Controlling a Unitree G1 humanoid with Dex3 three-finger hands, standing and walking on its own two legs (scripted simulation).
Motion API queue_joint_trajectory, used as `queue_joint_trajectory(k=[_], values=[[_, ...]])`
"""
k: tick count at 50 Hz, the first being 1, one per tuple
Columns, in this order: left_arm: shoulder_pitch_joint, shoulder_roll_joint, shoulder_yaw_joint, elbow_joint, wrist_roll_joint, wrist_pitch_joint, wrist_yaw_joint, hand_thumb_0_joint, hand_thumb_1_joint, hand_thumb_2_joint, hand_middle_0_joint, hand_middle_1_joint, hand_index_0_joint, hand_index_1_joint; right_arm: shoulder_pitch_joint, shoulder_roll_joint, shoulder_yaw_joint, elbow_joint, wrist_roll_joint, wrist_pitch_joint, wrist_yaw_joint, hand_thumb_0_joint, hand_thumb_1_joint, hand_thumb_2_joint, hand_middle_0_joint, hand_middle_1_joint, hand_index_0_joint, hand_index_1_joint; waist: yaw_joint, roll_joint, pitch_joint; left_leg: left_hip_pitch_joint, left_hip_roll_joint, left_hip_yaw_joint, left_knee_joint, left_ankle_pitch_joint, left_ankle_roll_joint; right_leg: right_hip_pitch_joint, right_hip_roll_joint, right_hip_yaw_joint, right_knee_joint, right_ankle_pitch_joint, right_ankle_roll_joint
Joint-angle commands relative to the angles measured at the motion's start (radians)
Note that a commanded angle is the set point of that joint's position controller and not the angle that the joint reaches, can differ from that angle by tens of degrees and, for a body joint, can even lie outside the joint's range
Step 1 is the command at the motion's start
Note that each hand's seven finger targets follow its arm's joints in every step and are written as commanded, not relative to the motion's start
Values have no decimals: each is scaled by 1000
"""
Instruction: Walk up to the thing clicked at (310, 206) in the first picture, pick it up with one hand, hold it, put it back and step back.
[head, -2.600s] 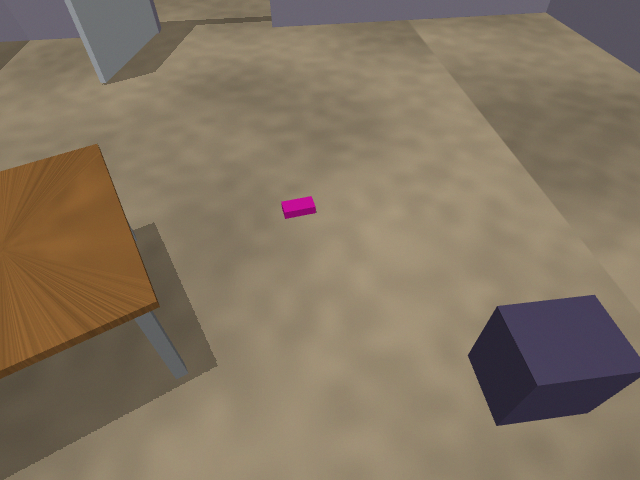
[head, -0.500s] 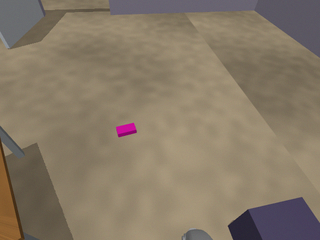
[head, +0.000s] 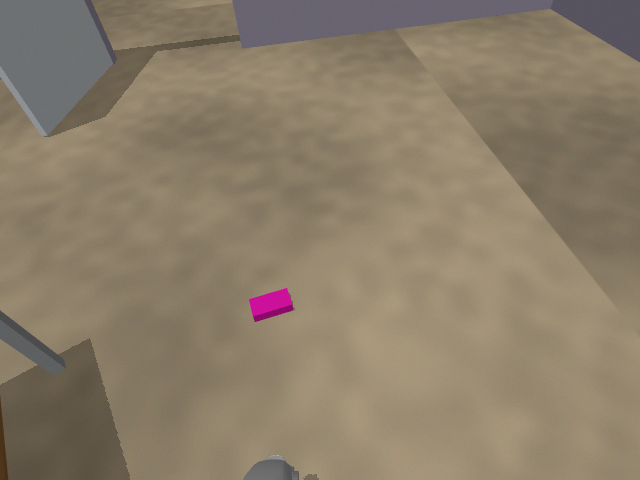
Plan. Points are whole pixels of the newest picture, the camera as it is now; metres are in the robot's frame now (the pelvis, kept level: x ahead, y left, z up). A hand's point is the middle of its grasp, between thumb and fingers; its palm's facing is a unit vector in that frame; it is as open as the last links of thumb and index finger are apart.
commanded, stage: walk up
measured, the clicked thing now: (271, 304) +0.82 +0.28 -0.75
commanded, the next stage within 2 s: none
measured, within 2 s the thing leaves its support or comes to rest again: neither
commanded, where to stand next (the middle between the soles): +0.35 +0.04 m, yaw -36 degrees
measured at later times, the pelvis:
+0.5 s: pelvis +0.18 +0.09 +0.00, yaw -16 degrees
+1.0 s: pelvis +0.29 +0.07 -0.01, yaw -28 degrees
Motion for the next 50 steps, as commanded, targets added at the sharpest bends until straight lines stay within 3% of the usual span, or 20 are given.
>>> queue_joint_trajectory(k=[1,5,7,8,9,10,11,15,18,29,32,34,35,36,37,38,41,43,47,50], values=[[101,304,88,-67,-2,-11,17,0,900,900,-200,-300,-200,-300,-186,-161,-60,-147,-25,-37,1,0,-900,-900,200,300,200,300,33,-137,50,-2,-9,19,-161,-9,-10,-94,-240,370,-228,-102,-198],[15,318,93,-93,-5,-15,27,0,900,900,-200,-300,-200,-300,-107,-163,-65,-117,-13,-46,4,0,-900,-900,200,300,200,300,-27,-176,-19,87,-17,30,-227,11,-1,-63,-228,327,-139,-54,-181],[-6,281,71,-109,-1,-13,34,0,900,900,-200,-300,-200,-300,9,-189,-80,-93,-14,-55,-5,0,-900,-900,200,300,200,300,-109,-120,-89,382,-24,4,-347,52,23,-210,-172,275,30,15,-118],[40,215,48,-110,-6,-13,35,0,900,900,-200,-300,-200,-300,85,-250,-101,-77,-24,-64,-18,0,-900,-900,200,300,200,300,-140,62,-151,556,61,-123,-479,-109,62,-317,-59,175,289,47,-72],[101,126,23,-95,-14,-9,36,0,900,900,-200,-300,-200,-300,124,-306,-119,-83,-36,-68,-29,0,-900,-900,200,300,200,300,-139,246,-198,709,289,-419,-567,-272,93,-515,63,94,528,-237,-19],[139,197,36,-67,-10,2,51,0,900,900,-200,-300,-200,-300,78,-324,-122,-108,-19,-63,-35,0,-900,-900,200,300,200,300,-118,147,-163,618,392,-537,-644,-400,147,-544,32,100,634,-244,-9],[146,252,45,-43,-5,9,55,0,900,900,-200,-300,-200,-300,31,-331,-125,-115,6,-57,-33,0,-900,-900,200,300,200,300,-100,114,-126,524,400,-524,-654,-439,170,-513,-33,134,681,-219,-13],[149,232,58,4,-29,14,32,0,900,900,-200,-300,-200,-300,-27,-192,-72,-124,7,-66,-44,0,-900,-900,200,300,200,300,-46,119,-23,404,165,-63,-601,222,10,-393,-70,145,603,0,3],[126,196,50,-12,-29,29,26,0,900,900,-200,-300,-200,-300,-1,-180,-68,-130,4,-66,-47,0,-900,-900,200,300,200,300,-53,128,-39,455,158,27,-575,404,68,-405,-63,97,578,32,12],[-88,181,51,-99,-6,42,26,0,900,900,-200,-300,-200,-300,62,-208,-87,-153,-20,-19,-42,0,-900,-900,200,300,200,300,-115,26,1,482,204,104,-547,335,112,-331,-61,-17,206,25,1],[-60,198,60,-92,1,32,36,0,900,900,-200,-300,-200,-300,36,-200,-84,-165,-18,-7,-42,0,-900,-900,200,300,200,300,-72,-28,-11,397,226,86,-452,333,113,-165,-35,-5,155,-9,-19],[103,258,93,-44,7,21,51,0,900,900,-200,-300,-200,-300,8,-167,-64,-178,-11,-11,-42,0,-900,-900,200,300,200,300,33,-158,-127,252,139,168,-138,357,58,179,-25,33,40,29,-57],[183,333,120,-39,7,16,66,0,900,900,-200,-300,-200,-300,54,-128,-48,-180,-6,-15,-42,0,-900,-900,200,300,200,300,78,-325,-193,81,7,199,141,107,3,334,-192,334,-72,-27,-138],[186,375,125,-61,-2,19,75,0,900,900,-200,-300,-200,-300,82,-134,-40,-176,-4,-5,-41,0,-900,-900,200,300,200,300,75,-373,-192,-131,-110,117,287,-307,-29,376,-396,732,-140,-54,-252],[134,365,121,-76,-13,25,80,0,900,900,-200,-300,-200,-300,71,-223,-63,-158,-18,8,-50,0,-900,-900,200,300,200,300,67,-259,-161,-122,-44,-24,364,-374,-25,277,-439,813,-131,-96,-325],[84,330,113,-92,-24,28,82,0,900,900,-200,-300,-200,-300,57,-228,-65,-140,-15,12,-54,0,-900,-900,200,300,200,300,50,-161,-109,-109,-20,-45,392,-354,-19,172,-412,724,-160,-107,-315],[-47,258,80,-108,-23,16,80,0,900,900,-200,-300,-200,-300,117,-166,-40,-68,8,20,-50,0,-900,-900,200,300,200,300,-43,-129,-17,-7,15,-29,257,-151,3,-10,-210,347,-145,79,-160],[-72,244,68,-114,-4,15,70,0,900,900,-200,-300,-200,-300,133,-147,-32,-56,-2,15,-51,0,-900,-900,200,300,200,300,-56,-159,-12,92,-7,26,190,-115,-4,-129,-143,232,-101,317,-167],[-92,247,69,-130,14,40,60,0,900,900,-200,-300,-200,-300,89,-137,-34,-39,13,-3,-76,0,-900,-900,200,300,200,300,-30,-255,-31,158,-31,82,-10,-25,-36,-180,-120,172,-7,568,-181],[-103,259,75,-157,19,77,49,0,900,900,-200,-300,-200,-300,55,-153,-45,-27,19,-6,-100,0,-900,-900,200,300,200,300,-6,-278,-94,189,-66,86,-91,9,-20,-157,-117,215,91,474,-173]])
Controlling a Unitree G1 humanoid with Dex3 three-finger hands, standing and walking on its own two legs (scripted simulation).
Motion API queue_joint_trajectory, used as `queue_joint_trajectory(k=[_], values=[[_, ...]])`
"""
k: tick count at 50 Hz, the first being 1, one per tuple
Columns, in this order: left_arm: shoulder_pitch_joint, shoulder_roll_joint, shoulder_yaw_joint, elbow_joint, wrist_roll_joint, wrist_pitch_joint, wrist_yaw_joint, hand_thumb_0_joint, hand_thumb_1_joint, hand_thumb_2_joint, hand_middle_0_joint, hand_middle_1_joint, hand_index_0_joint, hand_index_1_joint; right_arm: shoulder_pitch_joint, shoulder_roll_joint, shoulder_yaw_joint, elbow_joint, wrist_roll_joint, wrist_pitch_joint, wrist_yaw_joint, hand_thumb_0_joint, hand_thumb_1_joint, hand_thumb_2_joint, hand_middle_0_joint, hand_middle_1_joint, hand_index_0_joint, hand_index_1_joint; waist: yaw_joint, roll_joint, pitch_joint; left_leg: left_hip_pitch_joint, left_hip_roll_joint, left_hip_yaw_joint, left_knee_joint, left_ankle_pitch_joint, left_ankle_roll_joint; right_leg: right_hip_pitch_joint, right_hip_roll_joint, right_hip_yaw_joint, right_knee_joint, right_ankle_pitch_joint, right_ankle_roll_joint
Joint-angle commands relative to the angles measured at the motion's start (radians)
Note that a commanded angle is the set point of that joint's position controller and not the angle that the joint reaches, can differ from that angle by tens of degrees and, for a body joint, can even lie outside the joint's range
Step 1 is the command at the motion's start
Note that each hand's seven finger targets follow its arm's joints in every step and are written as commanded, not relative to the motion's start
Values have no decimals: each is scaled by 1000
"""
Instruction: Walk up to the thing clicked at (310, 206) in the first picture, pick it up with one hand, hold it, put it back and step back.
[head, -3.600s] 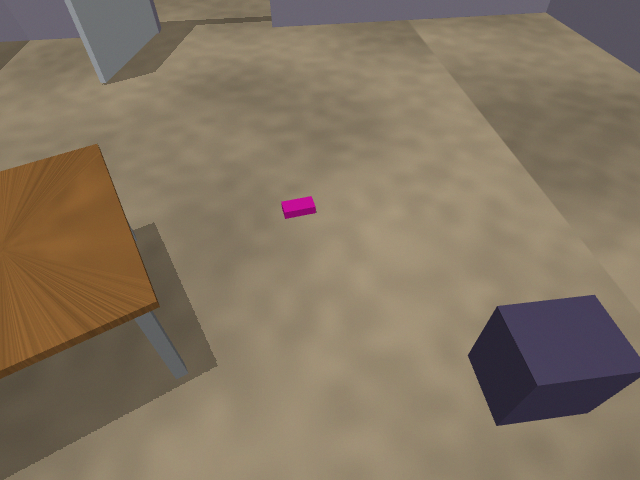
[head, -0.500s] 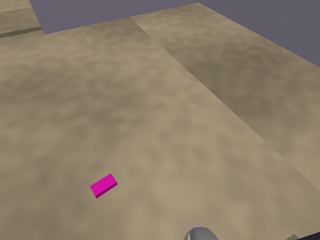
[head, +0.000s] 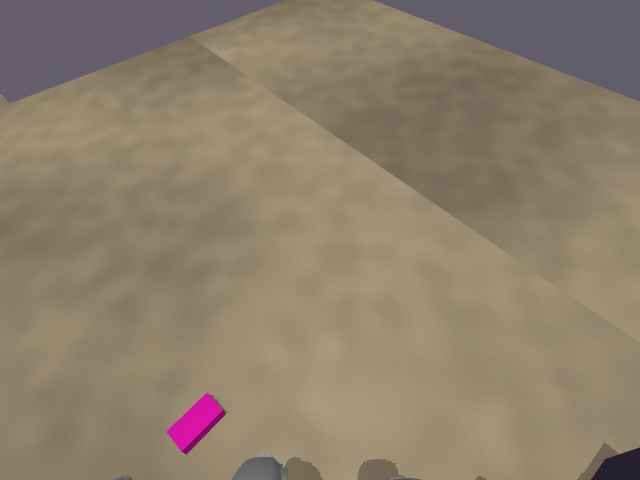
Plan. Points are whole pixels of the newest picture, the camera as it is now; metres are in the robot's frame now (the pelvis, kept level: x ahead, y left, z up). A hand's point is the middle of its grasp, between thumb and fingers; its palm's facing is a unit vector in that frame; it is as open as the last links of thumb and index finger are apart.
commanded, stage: walk up
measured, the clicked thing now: (197, 422) +0.37 +0.43 -0.74
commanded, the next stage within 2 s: stand in 1.44 s
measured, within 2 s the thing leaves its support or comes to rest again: neither
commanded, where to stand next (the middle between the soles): +0.06 +0.00 m, yaw -8 degrees
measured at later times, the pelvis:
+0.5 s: pelvis -0.02 +0.00 -0.02, yaw -7 degrees
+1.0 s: pelvis +0.00 -0.01 +0.00, yaw -11 degrees
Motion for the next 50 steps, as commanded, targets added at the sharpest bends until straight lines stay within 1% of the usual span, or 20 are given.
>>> queue_joint_trajectory(k=[1,3,4,5,7,12,19,22,23,24,25,28,33,36,38,41,43,45,47,50], values=[[-41,278,92,-103,5,23,4,0,900,900,-200,-300,-200,-300,97,-159,-59,2,6,-21,-45,0,-900,-900,200,300,200,300,1,-247,-172,181,-88,83,-109,72,19,-67,-160,120,-13,383,-156],[-94,242,81,-116,-10,45,4,0,900,900,-200,-300,-200,-300,172,-170,-67,37,-5,-30,-55,0,-900,-900,200,300,200,300,-50,-173,-175,319,-85,65,-250,188,34,-195,-135,146,77,154,-104],[-42,190,64,-106,-20,53,7,0,900,900,-200,-300,-200,-300,149,-215,-77,23,-21,-37,-58,0,-900,-900,200,300,200,300,-45,-29,-171,320,21,-86,-368,128,63,-236,-60,138,173,6,-54],[-1,156,55,-93,-27,60,10,0,900,900,-200,-300,-200,-300,109,-291,-89,4,-30,-40,-57,0,-900,-900,200,300,200,300,-21,170,-161,277,274,-396,-495,117,142,-288,77,70,370,-279,-5],[55,244,72,-41,-14,74,30,0,900,900,-200,-300,-200,-300,-8,-345,-100,-31,-15,-37,-53,0,-900,-900,200,300,200,300,-4,177,-154,151,393,-496,-524,42,273,-218,30,151,597,-348,7],[53,259,100,5,-18,71,-2,0,900,900,-200,-300,-200,-300,-52,-268,-81,-42,-26,-43,-53,0,-900,-900,200,300,200,300,3,197,-114,156,178,-171,-466,-4,193,-226,6,115,586,-195,25],[35,236,86,57,-4,26,-9,0,900,900,-200,-300,-200,-300,-8,-292,-83,-45,-46,-19,-20,0,-900,-900,200,300,200,300,-50,214,-176,232,202,-141,-415,-182,238,-101,-15,-52,174,-363,48],[169,210,95,142,5,3,8,0,900,900,-200,-300,-200,-300,-91,-240,-59,-57,-32,5,-10,0,-900,-900,200,300,200,300,38,102,-148,57,148,-29,-215,-67,176,128,12,-88,-143,-93,27],[155,257,110,135,14,-5,15,0,900,900,-200,-300,-200,-300,-73,-162,-34,-63,-21,6,-10,0,-900,-900,200,300,200,300,39,-54,-125,-33,87,31,-58,-72,114,160,-62,96,-219,-144,-8],[92,328,117,94,27,-13,22,0,900,900,-200,-300,-200,-300,-112,-93,-8,-85,-10,4,-13,0,-900,-900,200,300,200,300,39,-264,-60,-209,-32,85,46,-215,40,92,-271,501,-319,-248,-101],[3,402,119,66,29,-11,21,0,900,900,-200,-300,-200,-300,-165,-180,-37,-72,-10,3,-30,0,-900,-900,200,300,200,300,33,-217,-15,-104,-11,-31,89,-264,35,-88,-357,585,-309,-253,-203],[-69,279,86,59,7,-19,17,0,900,900,-200,-300,-200,-300,-88,-190,-43,7,-2,-15,-19,0,-900,-900,200,300,200,300,-22,-175,-3,-11,-7,5,-4,-145,49,-40,-223,281,-200,2,-135],[-14,278,77,84,-12,-30,20,0,900,900,-200,-300,-200,-300,-77,-146,-15,47,-1,-30,-23,0,-900,-900,200,300,200,300,-1,-246,-134,107,-64,63,-240,-51,60,122,-190,184,-52,491,-113],[-78,206,51,49,-35,-27,23,0,900,900,-200,-300,-200,-300,28,-227,-49,101,-17,-47,-29,0,-900,-900,200,300,200,300,-53,-34,-253,408,81,-134,-398,361,132,-41,-98,66,157,301,-14],[-26,217,53,98,-33,-18,33,0,900,900,-200,-300,-200,-300,-46,-290,-59,84,-7,-42,-18,0,-900,-900,200,300,200,300,-12,118,-207,318,269,-367,-446,189,307,-74,-20,-27,225,-295,12],[2,223,53,139,-10,-44,22,0,900,900,-200,-300,-200,-300,-158,-188,-23,68,-6,-22,-6,0,-900,-900,200,300,200,300,33,46,-169,155,83,-116,-342,153,153,107,-66,51,-87,-72,-15],[-22,269,68,144,-9,-50,24,0,900,900,-200,-300,-200,-300,-169,-132,-2,73,5,-19,-5,0,-900,-900,200,300,200,300,31,-37,-105,17,-41,5,-190,156,50,166,-196,266,-200,64,-79],[-111,314,64,139,-9,-48,26,0,900,900,-200,-300,-200,-300,-134,-134,-3,108,2,-7,-6,0,-900,-900,200,300,200,300,-12,-58,-80,125,-50,15,-192,-121,52,-16,-300,320,-232,-83,-149],[-182,265,50,129,-6,-36,19,0,900,900,-200,-300,-200,-300,-90,-138,-10,140,-4,-14,-3,0,-900,-900,200,300,200,300,-50,-71,-58,262,-35,-5,-326,-51,64,-126,-210,194,-214,-143,-75],[-173,213,38,158,-14,-35,16,0,900,900,-200,-300,-200,-300,-134,-176,-9,151,-3,-29,3,0,-900,-900,200,300,200,300,-5,-41,-108,198,76,-153,-443,106,109,36,-70,36,-117,12,-4]])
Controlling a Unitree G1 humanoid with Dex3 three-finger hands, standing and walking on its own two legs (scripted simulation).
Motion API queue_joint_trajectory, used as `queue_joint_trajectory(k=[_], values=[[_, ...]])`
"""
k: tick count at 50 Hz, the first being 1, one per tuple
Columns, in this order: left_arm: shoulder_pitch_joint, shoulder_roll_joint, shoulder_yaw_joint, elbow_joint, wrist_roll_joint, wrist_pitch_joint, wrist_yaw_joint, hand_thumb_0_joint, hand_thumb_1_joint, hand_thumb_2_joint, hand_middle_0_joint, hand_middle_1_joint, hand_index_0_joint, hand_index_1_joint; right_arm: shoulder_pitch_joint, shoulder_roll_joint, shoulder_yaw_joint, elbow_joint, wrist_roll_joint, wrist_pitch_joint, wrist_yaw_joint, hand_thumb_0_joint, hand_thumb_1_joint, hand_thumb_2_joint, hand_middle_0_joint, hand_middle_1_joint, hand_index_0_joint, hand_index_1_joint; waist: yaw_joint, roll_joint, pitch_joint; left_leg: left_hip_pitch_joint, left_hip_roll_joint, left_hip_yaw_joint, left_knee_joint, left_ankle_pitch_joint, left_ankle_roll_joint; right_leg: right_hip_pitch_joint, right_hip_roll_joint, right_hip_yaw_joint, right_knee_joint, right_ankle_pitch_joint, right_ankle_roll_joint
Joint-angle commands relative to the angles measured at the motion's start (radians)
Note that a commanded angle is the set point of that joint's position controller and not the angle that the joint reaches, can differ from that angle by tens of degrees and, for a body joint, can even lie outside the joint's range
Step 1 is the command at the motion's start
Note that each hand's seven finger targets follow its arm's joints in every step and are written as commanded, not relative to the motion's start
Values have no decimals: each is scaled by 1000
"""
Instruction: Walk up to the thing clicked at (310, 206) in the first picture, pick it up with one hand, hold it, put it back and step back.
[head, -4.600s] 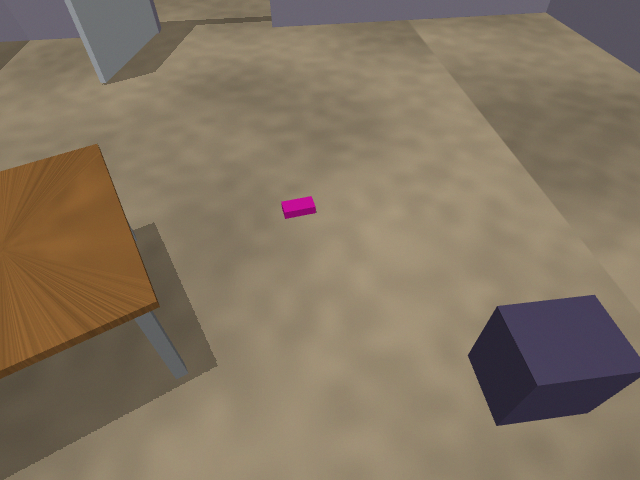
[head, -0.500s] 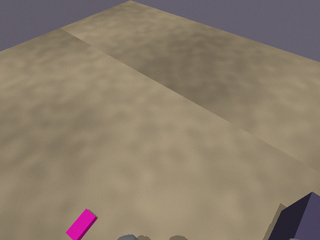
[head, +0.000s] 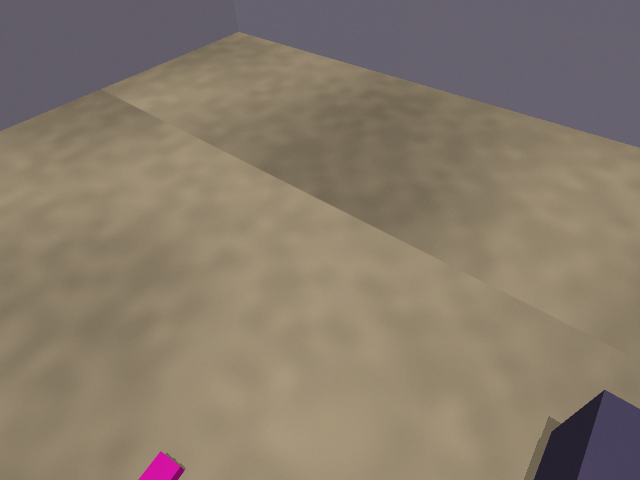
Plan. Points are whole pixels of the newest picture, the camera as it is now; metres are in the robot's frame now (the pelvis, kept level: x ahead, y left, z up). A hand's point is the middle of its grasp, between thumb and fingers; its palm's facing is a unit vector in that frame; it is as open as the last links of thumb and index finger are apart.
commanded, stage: walk up
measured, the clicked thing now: out of the picture +0.29 +0.50 -0.74
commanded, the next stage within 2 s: stand in 0.44 s
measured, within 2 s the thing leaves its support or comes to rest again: neither
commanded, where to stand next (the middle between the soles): +0.07 +0.02 m, yaw +3 degrees
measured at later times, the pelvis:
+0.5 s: pelvis +0.01 +0.01 +0.02, yaw +0 degrees
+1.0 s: pelvis -0.01 +0.02 +0.02, yaw +1 degrees
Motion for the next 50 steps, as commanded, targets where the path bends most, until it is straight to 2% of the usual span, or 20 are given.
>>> queue_joint_trajectory(k=[1,2,3,4,6,9,11,14,21,22,26,34,35,38,41,44,50], values=[[-52,234,61,-41,-6,-24,14,0,900,900,-200,-300,-200,-300,-69,-208,-31,-40,2,-40,-7,0,-900,-900,200,300,200,300,35,-32,-50,8,132,-170,-172,152,108,34,-51,64,-165,159,-39],[-48,237,61,-25,-8,-28,16,0,900,900,-200,-300,-200,-300,-78,-192,-25,-33,4,-39,-9,0,-900,-900,200,300,200,300,38,-47,-59,6,100,-122,-138,221,90,73,-71,87,-191,225,-43],[-59,247,62,-20,-9,-29,16,0,900,900,-200,-300,-200,-300,-72,-182,-23,-26,5,-37,-12,0,-900,-900,200,300,200,300,26,-55,-73,35,73,-81,-120,264,74,79,-96,116,-207,288,-50],[-75,250,62,-16,-12,-27,16,0,900,900,-200,-300,-200,-300,-65,-185,-24,-18,5,-37,-15,0,-900,-900,200,300,200,300,14,-41,-87,58,65,-69,-124,264,65,81,-110,124,-204,325,-55],[-104,243,59,-12,-16,-22,16,0,900,900,-200,-300,-200,-300,-59,-196,-27,4,4,-36,-18,0,-900,-900,200,300,200,300,6,-10,-101,88,74,-75,-157,247,67,76,-108,104,-200,317,-53],[-114,227,52,12,-18,-13,14,0,900,900,-200,-300,-200,-300,-94,-203,-29,15,1,-33,-17,0,-900,-900,200,300,200,300,17,15,-91,94,91,-98,-190,208,78,72,-84,75,-231,227,-43],[-122,228,51,23,-14,-12,12,0,900,900,-200,-300,-200,-300,-103,-196,-26,23,2,-30,-16,0,-900,-900,200,300,200,300,17,2,-88,90,87,-90,-198,183,75,83,-92,85,-259,211,-44],[-142,233,50,41,-15,-11,11,0,900,900,-200,-300,-200,-300,-108,-188,-22,41,2,-28,-17,0,-900,-900,200,300,200,300,12,-16,-80,106,76,-83,-217,194,61,85,-100,92,-284,231,-38],[-154,223,49,71,-13,-7,9,0,900,900,-200,-300,-200,-300,-119,-179,-20,57,1,-29,-18,0,-900,-900,200,300,200,300,14,-26,-80,131,85,-86,-243,238,61,113,-97,68,-315,261,-24],[-160,213,41,74,-15,-4,8,0,900,900,-200,-300,-200,-300,-157,-180,-23,46,-3,-31,-22,0,-900,-900,200,300,200,300,8,-31,-72,165,104,-107,-259,323,47,93,-113,78,-314,366,-15],[-149,215,45,85,-17,-1,9,0,900,900,-200,-300,-200,-300,-148,-183,-24,57,-3,-32,-26,0,-900,-900,200,300,200,300,11,-11,-102,183,105,-100,-273,347,40,138,-117,69,-323,390,-8],[-138,211,44,97,-10,3,7,0,900,900,-200,-300,-200,-300,-168,-173,-26,63,-1,-32,-27,0,-900,-900,200,300,200,300,10,9,-122,216,105,-95,-299,318,33,144,-118,64,-352,356,-4],[-149,212,44,99,-11,5,6,0,900,900,-200,-300,-200,-300,-160,-167,-23,66,-3,-32,-27,0,-900,-900,200,300,200,300,4,3,-93,180,102,-97,-317,272,31,137,-115,65,-360,307,-2],[-132,209,42,101,-10,6,4,0,900,900,-200,-300,-200,-300,-171,-173,-26,67,-4,-31,-25,0,-900,-900,200,300,200,300,14,12,-71,171,101,-104,-336,206,32,117,-114,64,-374,247,-2],[-125,209,45,105,-5,12,3,0,900,900,-200,-300,-200,-300,-165,-176,-28,66,-6,-27,-25,0,-900,-900,200,300,200,300,10,14,-36,127,100,-120,-369,50,32,93,-108,62,-377,175,-3],[-111,211,45,105,-4,11,0,0,900,900,-200,-300,-200,-300,-165,-174,-29,66,-7,-27,-21,0,-900,-900,200,300,200,300,13,-1,-28,117,101,-134,-381,0,34,76,-104,57,-376,129,-4],[-114,213,44,94,-5,3,0,0,900,900,-200,-300,-200,-300,-149,-176,-32,68,-7,-30,-18,0,-900,-900,200,300,200,300,7,-14,-65,146,97,-123,-345,103,40,90,-121,70,-382,174,-8]])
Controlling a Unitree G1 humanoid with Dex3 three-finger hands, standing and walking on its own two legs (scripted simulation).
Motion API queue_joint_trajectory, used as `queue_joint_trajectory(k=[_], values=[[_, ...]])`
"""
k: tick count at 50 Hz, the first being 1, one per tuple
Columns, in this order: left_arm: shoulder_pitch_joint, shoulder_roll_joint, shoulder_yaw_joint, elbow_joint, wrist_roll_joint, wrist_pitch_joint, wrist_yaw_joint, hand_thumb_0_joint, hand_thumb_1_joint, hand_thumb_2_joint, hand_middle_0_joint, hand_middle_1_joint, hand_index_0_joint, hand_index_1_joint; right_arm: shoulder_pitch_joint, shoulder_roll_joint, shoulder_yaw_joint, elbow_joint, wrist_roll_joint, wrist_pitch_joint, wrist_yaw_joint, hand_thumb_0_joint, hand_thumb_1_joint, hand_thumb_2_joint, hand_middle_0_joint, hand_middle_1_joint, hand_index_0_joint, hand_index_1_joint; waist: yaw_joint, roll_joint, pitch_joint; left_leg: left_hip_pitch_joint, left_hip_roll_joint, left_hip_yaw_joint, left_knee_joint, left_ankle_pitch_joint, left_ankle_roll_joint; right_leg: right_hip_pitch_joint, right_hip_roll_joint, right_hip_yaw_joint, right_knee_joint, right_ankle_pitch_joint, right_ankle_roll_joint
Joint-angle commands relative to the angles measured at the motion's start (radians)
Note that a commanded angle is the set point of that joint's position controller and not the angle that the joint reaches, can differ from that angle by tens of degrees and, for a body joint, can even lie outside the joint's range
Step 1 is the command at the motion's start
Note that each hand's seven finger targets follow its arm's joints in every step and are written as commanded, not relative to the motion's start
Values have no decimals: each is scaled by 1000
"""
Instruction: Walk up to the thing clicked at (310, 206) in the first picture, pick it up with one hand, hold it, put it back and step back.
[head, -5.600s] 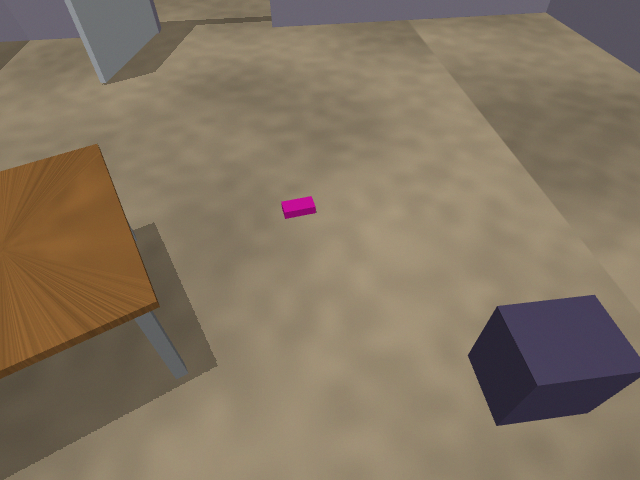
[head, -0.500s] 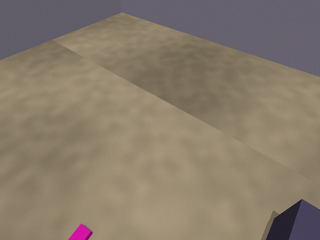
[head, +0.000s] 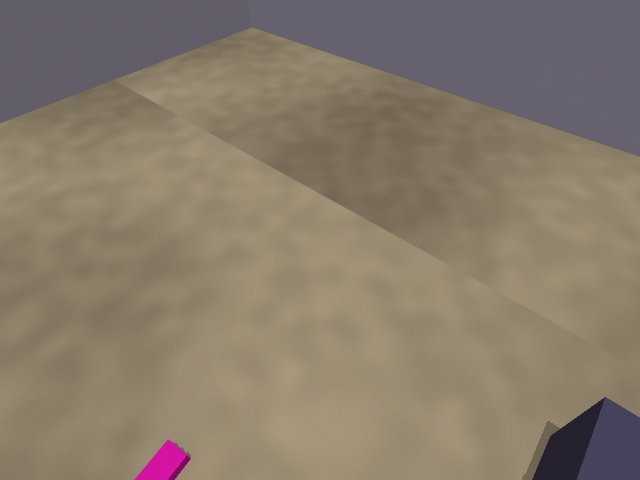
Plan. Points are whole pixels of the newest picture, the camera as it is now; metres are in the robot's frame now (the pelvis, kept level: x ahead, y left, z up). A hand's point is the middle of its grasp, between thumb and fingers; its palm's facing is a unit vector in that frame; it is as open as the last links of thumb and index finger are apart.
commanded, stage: stand
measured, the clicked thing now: (159, 473) +0.31 +0.48 -0.76
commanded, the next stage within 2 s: none
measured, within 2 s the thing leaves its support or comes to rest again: neither
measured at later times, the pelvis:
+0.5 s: pelvis +0.01 -0.01 +0.00, yaw +0 degrees
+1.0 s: pelvis +0.02 +0.00 +0.00, yaw +0 degrees
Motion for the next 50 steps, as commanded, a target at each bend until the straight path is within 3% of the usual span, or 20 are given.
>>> queue_joint_trajectory(k=[1,3,7,13,18,24,27,38,45,50], values=[[-53,211,39,-69,-2,-22,11,0,900,900,-200,-300,-200,-300,-67,-221,-41,-62,-1,-29,-15,0,-900,-900,200,300,200,300,-5,-6,-76,51,110,-113,-61,-61,25,-58,-102,80,-72,-20,-35],[-45,215,40,-66,-5,-20,10,0,900,900,-200,-300,-200,-300,-51,-219,-37,-57,2,-29,-16,0,-900,-900,200,300,200,300,-7,-1,-56,36,110,-120,-74,-92,23,-63,-99,80,-69,-33,-37],[-44,218,40,-72,-3,-21,12,0,900,900,-200,-300,-200,-300,-53,-216,-36,-57,1,-28,-16,0,-900,-900,200,300,200,300,-7,-11,-79,47,112,-114,-56,-35,28,-46,-106,81,-64,5,-39],[-31,216,37,-73,-5,-16,12,0,900,900,-200,-300,-200,-300,-35,-221,-33,-50,2,-24,-17,0,-900,-900,200,300,200,300,-8,3,-49,19,108,-118,-66,-87,22,-60,-100,80,-65,-36,-41],[-28,222,37,-77,-5,-19,12,0,900,900,-200,-300,-200,-300,-26,-214,-29,-50,2,-28,-17,0,-900,-900,200,300,200,300,-7,-15,-77,47,111,-111,-50,0,25,-37,-109,82,-59,19,-41],[-32,219,36,-83,-5,-17,12,0,900,900,-200,-300,-200,-300,-17,-218,-28,-49,3,-25,-17,0,-900,-900,200,300,200,300,-11,-8,-39,21,104,-114,-59,-66,19,-69,-102,81,-73,-42,-40],[-36,225,36,-89,-3,-21,14,0,900,900,-200,-300,-200,-300,-24,-216,-29,-56,1,-26,-16,0,-900,-900,200,300,200,300,-10,-18,-85,46,111,-107,-39,18,25,-30,-111,80,-63,39,-41],[-39,217,35,-90,-6,-19,15,0,900,900,-200,-300,-200,-300,-23,-216,-26,-57,5,-31,-22,0,-900,-900,200,300,200,300,-7,-9,-110,68,121,-101,-28,163,23,25,-113,65,-43,163,-34],[-38,217,36,-89,-6,-17,16,0,900,900,-200,-300,-200,-300,-36,-220,-28,-61,4,-27,-23,0,-900,-900,200,300,200,300,-2,-8,-80,75,118,-101,-38,115,20,-12,-107,62,-59,98,-34],[-38,223,37,-92,-5,-20,18,0,900,900,-200,-300,-200,-300,-27,-218,-30,-64,4,-25,-22,0,-900,-900,200,300,200,300,-10,-10,-95,86,117,-95,-29,128,23,2,-114,67,-62,135,-37]])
